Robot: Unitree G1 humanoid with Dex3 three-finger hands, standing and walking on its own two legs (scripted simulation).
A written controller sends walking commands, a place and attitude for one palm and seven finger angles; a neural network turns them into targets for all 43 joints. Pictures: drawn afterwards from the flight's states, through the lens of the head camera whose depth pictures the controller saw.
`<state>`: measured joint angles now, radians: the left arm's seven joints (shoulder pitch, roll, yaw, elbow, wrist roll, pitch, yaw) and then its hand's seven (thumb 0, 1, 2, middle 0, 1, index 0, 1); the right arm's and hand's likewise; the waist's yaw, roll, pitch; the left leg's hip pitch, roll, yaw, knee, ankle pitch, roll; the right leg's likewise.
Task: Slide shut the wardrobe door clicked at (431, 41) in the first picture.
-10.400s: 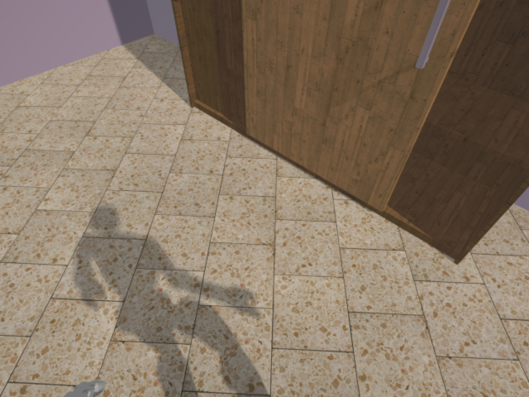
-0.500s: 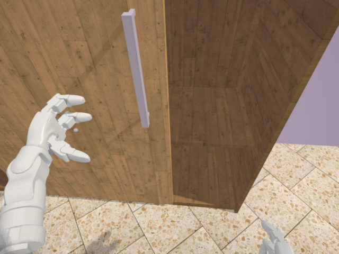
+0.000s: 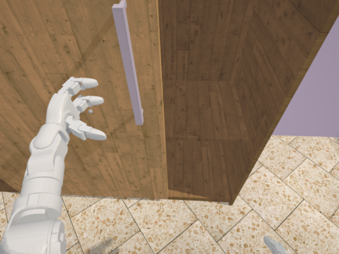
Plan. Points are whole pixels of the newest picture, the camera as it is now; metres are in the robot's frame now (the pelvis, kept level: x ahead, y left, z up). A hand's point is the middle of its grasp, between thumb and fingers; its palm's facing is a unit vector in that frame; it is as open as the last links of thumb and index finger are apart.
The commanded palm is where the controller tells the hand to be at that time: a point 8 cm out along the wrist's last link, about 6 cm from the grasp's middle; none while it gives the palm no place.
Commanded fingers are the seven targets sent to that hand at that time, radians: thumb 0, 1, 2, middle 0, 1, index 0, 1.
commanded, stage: move the hooked fingers beside the handle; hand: left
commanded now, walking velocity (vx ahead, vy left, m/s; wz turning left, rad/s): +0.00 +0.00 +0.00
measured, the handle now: (132, 73) +0.52 +0.11 +0.17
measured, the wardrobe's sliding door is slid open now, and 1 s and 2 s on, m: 0.37 0.37 0.37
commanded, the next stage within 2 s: feel for the door with the fingertips in 1.28 s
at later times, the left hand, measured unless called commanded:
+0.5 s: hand (110, 96) +0.46 +0.16 +0.14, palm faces -0.03 -1.00 +0.00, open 14.0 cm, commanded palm +0.43 +0.22 +0.14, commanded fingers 0.00 -0.50 0.30 -0.30 -1.20 -0.30 -1.20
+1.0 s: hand (110, 97) +0.46 +0.16 +0.14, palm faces -0.03 -1.00 +0.00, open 14.0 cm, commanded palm +0.43 +0.22 +0.14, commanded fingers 0.00 -0.50 0.30 -0.30 -1.20 -0.30 -1.20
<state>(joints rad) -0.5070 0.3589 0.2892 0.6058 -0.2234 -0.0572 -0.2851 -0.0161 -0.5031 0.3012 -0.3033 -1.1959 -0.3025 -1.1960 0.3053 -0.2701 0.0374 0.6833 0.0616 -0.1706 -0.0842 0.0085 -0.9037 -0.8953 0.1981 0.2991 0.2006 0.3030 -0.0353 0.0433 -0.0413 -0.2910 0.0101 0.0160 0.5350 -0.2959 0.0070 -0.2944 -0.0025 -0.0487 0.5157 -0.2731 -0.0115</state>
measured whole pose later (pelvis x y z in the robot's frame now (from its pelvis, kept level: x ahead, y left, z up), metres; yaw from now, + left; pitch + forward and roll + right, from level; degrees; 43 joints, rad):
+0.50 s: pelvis +0.00 +0.00 +0.00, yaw -1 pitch +7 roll -1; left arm -0.75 0.36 0.29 0.91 -0.16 -0.16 -0.21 -0.02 -0.50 0.30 -0.30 -1.20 -0.30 -1.20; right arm 0.36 -0.26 0.02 0.70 0.04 -0.11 -0.05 0.01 -0.90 -0.90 0.20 0.30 0.20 0.30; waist -0.08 0.04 -0.05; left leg -0.38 0.02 0.03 0.58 -0.31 0.01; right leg -0.39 0.00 -0.03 0.55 -0.28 -0.01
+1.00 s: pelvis +0.01 +0.01 +0.00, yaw -1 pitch +7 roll -1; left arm -0.71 0.34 0.29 0.87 -0.16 -0.17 -0.20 -0.02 -0.50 0.30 -0.30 -1.20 -0.30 -1.20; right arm 0.36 -0.26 0.01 0.69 0.04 -0.07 -0.04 0.01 -0.91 -0.90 0.20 0.30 0.20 0.30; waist -0.08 0.04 -0.07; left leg -0.39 0.02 0.04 0.58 -0.33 0.02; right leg -0.39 0.00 -0.03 0.54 -0.28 0.00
